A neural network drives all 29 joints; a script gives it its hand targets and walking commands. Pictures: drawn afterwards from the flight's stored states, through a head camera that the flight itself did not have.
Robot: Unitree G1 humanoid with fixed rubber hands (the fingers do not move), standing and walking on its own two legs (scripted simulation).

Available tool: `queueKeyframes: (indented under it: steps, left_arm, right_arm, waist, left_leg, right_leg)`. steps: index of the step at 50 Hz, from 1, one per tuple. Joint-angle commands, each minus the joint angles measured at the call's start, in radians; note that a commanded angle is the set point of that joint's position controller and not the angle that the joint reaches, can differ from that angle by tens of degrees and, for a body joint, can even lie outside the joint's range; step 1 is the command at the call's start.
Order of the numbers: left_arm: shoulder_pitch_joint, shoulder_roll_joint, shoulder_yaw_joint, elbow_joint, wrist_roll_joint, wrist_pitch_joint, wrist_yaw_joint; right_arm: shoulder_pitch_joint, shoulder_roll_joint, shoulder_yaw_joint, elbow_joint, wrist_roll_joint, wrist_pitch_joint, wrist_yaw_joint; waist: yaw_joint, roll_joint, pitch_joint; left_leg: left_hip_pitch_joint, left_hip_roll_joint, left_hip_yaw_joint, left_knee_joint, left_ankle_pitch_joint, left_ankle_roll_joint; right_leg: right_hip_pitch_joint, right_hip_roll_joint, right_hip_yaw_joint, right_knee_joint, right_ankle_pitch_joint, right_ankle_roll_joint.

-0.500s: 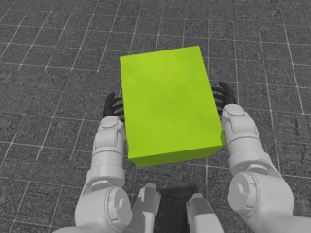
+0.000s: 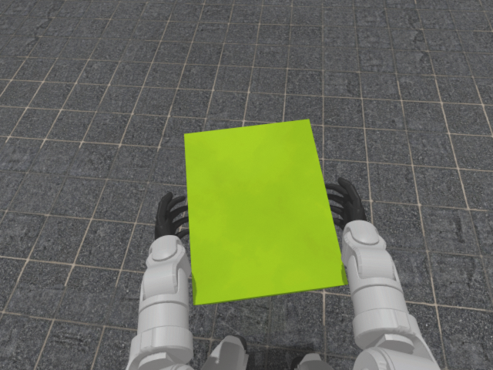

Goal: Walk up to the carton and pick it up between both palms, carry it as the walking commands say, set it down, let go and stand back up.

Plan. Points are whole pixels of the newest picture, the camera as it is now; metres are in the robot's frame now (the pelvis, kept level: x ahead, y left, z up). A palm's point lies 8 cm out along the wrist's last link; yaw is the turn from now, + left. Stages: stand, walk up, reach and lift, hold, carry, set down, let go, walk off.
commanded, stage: reach and lift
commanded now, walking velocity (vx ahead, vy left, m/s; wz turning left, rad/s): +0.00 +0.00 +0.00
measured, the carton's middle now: (257, 218) +0.39 +0.07 -0.11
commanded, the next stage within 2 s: none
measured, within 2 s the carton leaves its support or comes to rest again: neither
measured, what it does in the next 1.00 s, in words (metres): stands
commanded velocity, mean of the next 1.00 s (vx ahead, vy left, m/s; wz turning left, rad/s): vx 0.00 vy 0.00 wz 0.00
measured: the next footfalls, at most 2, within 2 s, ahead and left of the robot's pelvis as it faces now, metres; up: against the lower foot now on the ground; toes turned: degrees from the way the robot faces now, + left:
none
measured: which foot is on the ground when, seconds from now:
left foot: down 0.00-1.00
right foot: down 0.00-1.00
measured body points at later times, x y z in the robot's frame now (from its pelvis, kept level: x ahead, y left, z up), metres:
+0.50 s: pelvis +0.00 +0.01 +0.03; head +0.04 +0.03 +0.48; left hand +0.31 +0.21 +0.02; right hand +0.36 -0.11 +0.03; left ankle +0.05 +0.13 -0.70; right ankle +0.01 -0.12 -0.70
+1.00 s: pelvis +0.02 +0.00 +0.05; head -0.04 +0.00 +0.49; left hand +0.29 +0.21 +0.08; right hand +0.33 -0.12 +0.09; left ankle +0.05 +0.13 -0.70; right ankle +0.01 -0.12 -0.70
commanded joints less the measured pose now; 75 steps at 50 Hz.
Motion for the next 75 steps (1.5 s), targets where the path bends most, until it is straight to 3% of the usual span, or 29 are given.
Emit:
queueKeyframes:
  steps: [1, 5, 6, 7, 13, 14, 15, 16, 17, 19, 20, 21, 22, 25, 29, 30, 34, 40, 43, 44, 50, 58, 60, 61, 65, 66, 70, 71, 75]
  left_arm:
    - [-0.636, -0.856, -0.644, 0.000, -0.104, -0.003, -0.399]
    - [-0.646, -0.866, -0.627, 0.014, -0.096, 0.004, -0.389]
    - [-0.693, -0.901, -0.665, 0.008, -0.107, 0.021, -0.391]
    - [-0.722, -0.900, -0.626, 0.058, -0.100, 0.021, -0.391]
    - [-0.812, -0.921, -0.671, -0.034, -0.154, 0.071, -0.393]
    - [-0.796, -0.910, -0.638, -0.003, -0.119, 0.081, -0.392]
    - [-0.761, -0.924, -0.614, 0.066, -0.111, 0.097, -0.397]
    - [-0.710, -0.957, -0.610, 0.072, -0.120, 0.109, -0.398]
    - [-0.616, -0.990, -0.591, 0.187, -0.110, 0.131, -0.396]
    - [-0.663, -1.060, -0.710, 0.040, -0.171, 0.135, -0.392]
    - [-0.697, -1.022, -0.697, 0.015, -0.159, 0.129, -0.388]
    - [-0.654, -0.966, -0.624, 0.073, -0.131, 0.140, -0.396]
    - [-0.767, -0.974, -0.698, -0.113, -0.183, 0.121, -0.393]
    - [-0.624, -0.971, -0.698, -0.098, -0.168, 0.150, -0.390]
    - [-0.509, -0.963, -0.677, -0.054, -0.148, 0.188, -0.389]
    - [-0.504, -1.008, -0.748, -0.075, -0.185, 0.198, -0.402]
    - [-0.465, -0.944, -0.712, -0.092, -0.184, 0.241, -0.402]
    - [-0.525, -0.948, -0.654, -0.031, -0.170, 0.296, -0.414]
    - [-0.559, -0.933, -0.680, -0.098, -0.200, 0.303, -0.418]
    - [-0.549, -0.973, -0.724, -0.129, -0.210, 0.313, -0.417]
    - [-0.573, -0.928, -0.691, -0.105, -0.181, 0.344, -0.414]
    - [-0.599, -0.916, -0.711, -0.134, -0.230, 0.350, -0.423]
    - [-0.581, -0.944, -0.715, -0.127, -0.220, 0.348, -0.434]
    - [-0.571, -0.923, -0.714, -0.126, -0.225, 0.348, -0.429]
    - [-0.546, -0.966, -0.738, -0.124, -0.233, 0.358, -0.416]
    - [-0.451, -0.951, -0.715, -0.139, -0.197, 0.356, -0.412]
    - [-0.518, -0.932, -0.733, -0.135, -0.230, 0.362, -0.417]
    - [-0.491, -0.961, -0.709, -0.123, -0.216, 0.350, -0.413]
    - [-0.526, -0.957, -0.746, -0.175, -0.219, 0.338, -0.405]
  right_arm:
    - [-0.439, 0.933, 0.544, 0.097, 0.094, 0.006, 0.289]
    - [-0.544, 0.929, 0.545, 0.106, 0.122, 0.006, 0.311]
    - [-0.579, 0.923, 0.522, 0.075, 0.113, 0.012, 0.318]
    - [-0.622, 0.893, 0.527, 0.074, 0.122, 0.010, 0.327]
    - [-0.625, 0.917, 0.534, 0.088, 0.158, 0.058, 0.358]
    - [-0.633, 0.933, 0.509, 0.126, 0.135, 0.071, 0.361]
    - [-0.655, 0.889, 0.476, 0.102, 0.130, 0.063, 0.375]
    - [-0.606, 0.853, 0.467, 0.080, 0.123, 0.077, 0.367]
    - [-0.604, 0.835, 0.454, 0.136, 0.135, 0.082, 0.377]
    - [-0.665, 0.852, 0.554, -0.052, 0.175, 0.074, 0.380]
    - [-0.679, 0.874, 0.553, -0.011, 0.190, 0.081, 0.392]
    - [-0.635, 0.879, 0.550, 0.039, 0.179, 0.104, 0.396]
    - [-0.610, 0.910, 0.575, -0.005, 0.199, 0.096, 0.395]
    - [-0.555, 0.926, 0.610, -0.070, 0.198, 0.121, 0.380]
    - [-0.502, 0.911, 0.647, -0.086, 0.230, 0.153, 0.369]
    - [-0.499, 0.903, 0.686, -0.163, 0.229, 0.155, 0.368]
    - [-0.431, 0.896, 0.660, -0.166, 0.208, 0.208, 0.347]
    - [-0.444, 0.867, 0.593, -0.102, 0.220, 0.248, 0.351]
    - [-0.495, 0.921, 0.655, -0.164, 0.247, 0.264, 0.346]
    - [-0.561, 0.922, 0.680, -0.258, 0.274, 0.246, 0.349]
    - [-0.495, 0.923, 0.672, -0.186, 0.272, 0.301, 0.335]
    - [-0.425, 0.923, 0.626, -0.160, 0.254, 0.338, 0.330]
    - [-0.463, 0.940, 0.666, -0.231, 0.286, 0.328, 0.328]
    - [-0.509, 0.952, 0.694, -0.251, 0.299, 0.325, 0.327]
    - [-0.407, 0.895, 0.650, -0.261, 0.268, 0.341, 0.324]
    - [-0.444, 0.903, 0.696, -0.326, 0.302, 0.335, 0.329]
    - [-0.378, 0.894, 0.675, -0.275, 0.274, 0.358, 0.311]
    - [-0.472, 0.898, 0.703, -0.339, 0.301, 0.350, 0.323]
    - [-0.419, 0.893, 0.680, -0.309, 0.290, 0.343, 0.335]
  waist:
    - [-0.010, -0.010, -0.557]
    - [0.052, 0.038, -0.500]
    - [0.007, 0.016, -0.498]
    - [0.037, 0.059, -0.421]
    - [-0.010, 0.025, -0.456]
    - [0.037, 0.037, -0.409]
    - [0.000, 0.045, -0.381]
    - [-0.045, 0.059, -0.349]
    - [-0.012, 0.079, -0.289]
    - [-0.053, 0.091, -0.483]
    - [0.004, 0.136, -0.472]
    - [-0.003, 0.045, -0.377]
    - [-0.006, 0.085, -0.520]
    - [-0.002, 0.016, -0.508]
    - [0.045, 0.102, -0.386]
    - [-0.001, 0.047, -0.460]
    - [-0.008, -0.007, -0.292]
    - [-0.026, 0.080, -0.107]
    - [-0.013, 0.020, -0.172]
    - [-0.053, 0.032, -0.216]
    - [-0.005, 0.105, -0.152]
    - [-0.083, 0.007, -0.080]
    - [-0.036, 0.078, -0.134]
    - [-0.037, 0.023, -0.181]
    - [-0.121, 0.010, -0.113]
    - [-0.049, 0.067, -0.177]
    - [-0.112, -0.002, -0.111]
    - [-0.064, 0.008, -0.131]
    - [-0.100, 0.043, -0.199]
  left_leg:
    - [0.551, -0.048, 0.106, -0.044, 0.350, 0.002]
    - [0.578, -0.047, 0.108, -0.092, 0.263, 0.014]
    - [0.612, -0.048, 0.112, -0.109, 0.198, 0.003]
    - [0.588, -0.048, 0.116, -0.121, 0.136, 0.008]
    - [0.705, -0.038, 0.105, -0.185, 0.140, 0.003]
    - [0.664, -0.032, 0.105, -0.200, 0.066, 0.005]
    - [0.692, -0.028, 0.106, -0.209, 0.038, -0.001]
    - [0.720, -0.041, 0.110, -0.223, 0.116, 0.007]
    - [0.741, -0.012, 0.073, -0.227, 0.090, -0.003]
    - [0.862, -0.021, 0.072, -0.237, 0.226, -0.019]
    - [0.845, -0.028, 0.090, -0.235, 0.232, -0.019]
    - [0.818, -0.021, 0.094, -0.230, 0.225, 0.000]
    - [0.880, -0.027, 0.094, -0.240, 0.274, -0.005]
    - [0.862, -0.046, 0.087, -0.264, 0.370, -0.011]
    - [0.863, -0.038, 0.085, -0.286, 0.416, -0.006]
    - [0.959, -0.039, 0.076, -0.292, 0.429, -0.013]
    - [0.938, -0.036, 0.081, -0.321, 0.328, -0.004]
    - [0.880, -0.037, 0.092, -0.370, 0.207, -0.014]
    - [0.933, -0.028, 0.081, -0.374, 0.231, -0.002]
    - [0.972, -0.034, 0.084, -0.365, 0.236, -0.014]
    - [0.937, -0.054, 0.092, -0.399, 0.158, 0.003]
    - [0.992, -0.054, 0.077, -0.395, 0.207, 0.007]
    - [0.952, -0.053, 0.080, -0.395, 0.209, 0.007]
    - [0.965, -0.046, 0.072, -0.387, 0.251, 0.014]
    - [0.978, -0.051, 0.060, -0.390, 0.305, 0.005]
    - [1.017, -0.053, 0.058, -0.389, 0.389, -0.003]
    - [0.951, -0.058, 0.058, -0.393, 0.261, 0.009]
    - [0.976, -0.054, 0.056, -0.399, 0.264, 0.014]
    - [1.015, -0.052, 0.061, -0.384, 0.273, 0.004]
  right_leg:
    - [0.284, 0.040, -0.066, -0.135, 0.291, -0.018]
    - [0.310, 0.024, -0.064, -0.177, 0.187, -0.025]
    - [0.293, 0.038, -0.091, -0.180, 0.114, -0.021]
    - [0.264, 0.023, -0.080, -0.205, 0.043, -0.032]
    - [0.370, 0.041, -0.101, -0.245, 0.065, -0.031]
    - [0.402, 0.041, -0.099, -0.248, 0.015, -0.036]
    - [0.359, 0.032, -0.109, -0.272, -0.024, -0.039]
    - [0.387, 0.030, -0.105, -0.297, 0.050, -0.033]
    - [0.343, 0.025, -0.107, -0.281, -0.022, -0.044]
    - [0.489, 0.045, -0.111, -0.298, 0.116, -0.046]
    - [0.486, 0.035, -0.111, -0.293, 0.129, -0.042]
    - [0.429, 0.036, -0.114, -0.305, 0.121, -0.027]
    - [0.521, 0.040, -0.111, -0.316, 0.179, -0.032]
    - [0.619, 0.044, -0.100, -0.328, 0.301, -0.024]
    - [0.642, 0.020, -0.075, -0.357, 0.324, -0.027]
    - [0.649, 0.037, -0.092, -0.378, 0.317, -0.017]
    - [0.659, 0.028, -0.081, -0.414, 0.248, -0.013]
    - [0.646, -0.005, -0.087, -0.452, 0.160, -0.018]
    - [0.717, 0.000, -0.090, -0.453, 0.185, -0.006]
    - [0.726, 0.005, -0.100, -0.446, 0.181, -0.011]
    - [0.766, -0.020, -0.066, -0.481, 0.119, -0.022]
    - [0.711, -0.002, -0.086, -0.487, 0.187, -0.004]
    - [0.779, -0.008, -0.081, -0.486, 0.200, -0.009]
    - [0.814, -0.003, -0.083, -0.466, 0.256, 0.003]
    - [0.754, 0.007, -0.101, -0.476, 0.306, 0.001]
    - [0.805, 0.008, -0.092, -0.471, 0.363, -0.001]
    - [0.802, 0.001, -0.093, -0.484, 0.293, 0.009]
    - [0.773, 0.005, -0.095, -0.476, 0.249, 0.006]
    - [0.768, -0.001, -0.081, -0.474, 0.291, -0.006]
